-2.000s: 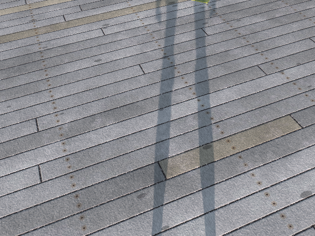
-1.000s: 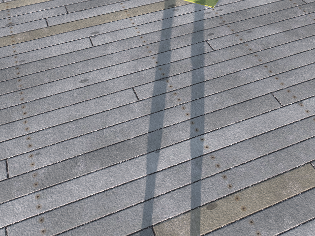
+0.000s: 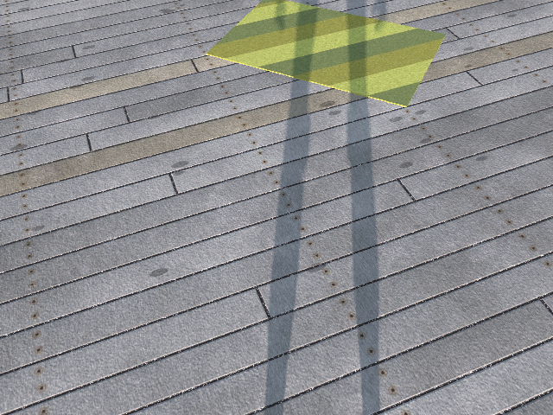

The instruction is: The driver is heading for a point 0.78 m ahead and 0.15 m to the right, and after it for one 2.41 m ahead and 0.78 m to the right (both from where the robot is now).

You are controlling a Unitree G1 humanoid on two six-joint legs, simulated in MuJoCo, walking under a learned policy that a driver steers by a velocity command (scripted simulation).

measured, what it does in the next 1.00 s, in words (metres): stands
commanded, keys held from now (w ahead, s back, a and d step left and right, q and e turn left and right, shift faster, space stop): no key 0.82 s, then w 0.18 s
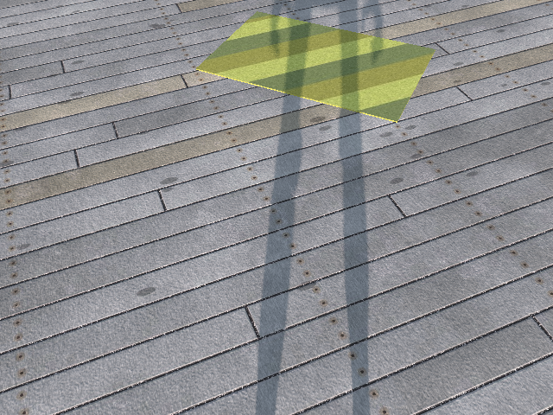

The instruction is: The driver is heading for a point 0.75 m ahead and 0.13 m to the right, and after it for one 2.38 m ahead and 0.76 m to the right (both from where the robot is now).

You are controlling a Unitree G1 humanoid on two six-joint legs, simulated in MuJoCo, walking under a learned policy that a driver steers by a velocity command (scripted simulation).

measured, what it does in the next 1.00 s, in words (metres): walks ahead: left foot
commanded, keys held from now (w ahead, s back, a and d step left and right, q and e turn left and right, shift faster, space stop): w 0.80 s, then w+e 0.20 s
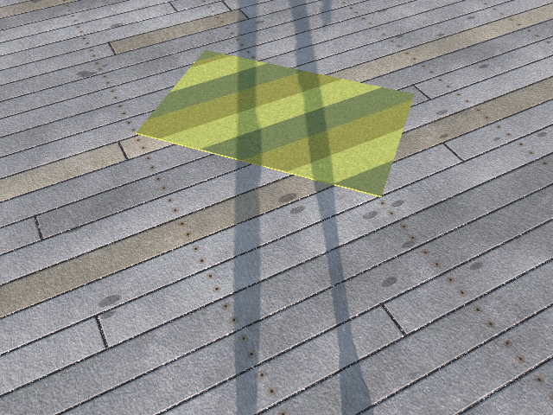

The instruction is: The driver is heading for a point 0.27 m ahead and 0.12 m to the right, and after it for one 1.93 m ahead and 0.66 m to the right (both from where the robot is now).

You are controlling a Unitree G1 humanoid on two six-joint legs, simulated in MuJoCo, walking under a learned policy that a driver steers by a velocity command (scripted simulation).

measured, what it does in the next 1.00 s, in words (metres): walks ahead, turning right: right foot, then left foot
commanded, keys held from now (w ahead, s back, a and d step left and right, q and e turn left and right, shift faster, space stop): w+e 0.82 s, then w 0.18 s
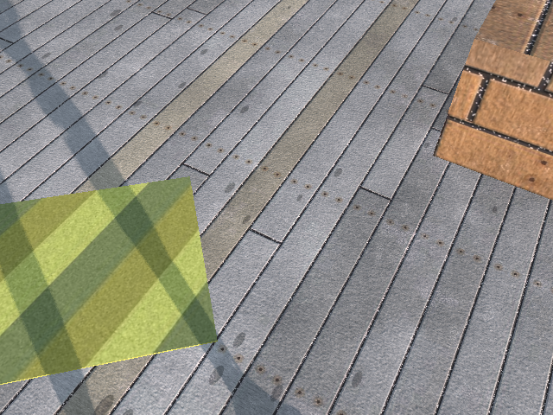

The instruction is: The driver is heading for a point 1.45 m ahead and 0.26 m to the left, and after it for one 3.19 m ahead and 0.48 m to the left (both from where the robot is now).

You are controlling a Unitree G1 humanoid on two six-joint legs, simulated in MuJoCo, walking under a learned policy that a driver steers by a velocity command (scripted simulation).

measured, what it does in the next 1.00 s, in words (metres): walks ahead: right foot, then left foot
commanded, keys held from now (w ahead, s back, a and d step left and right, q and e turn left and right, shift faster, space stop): w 1.00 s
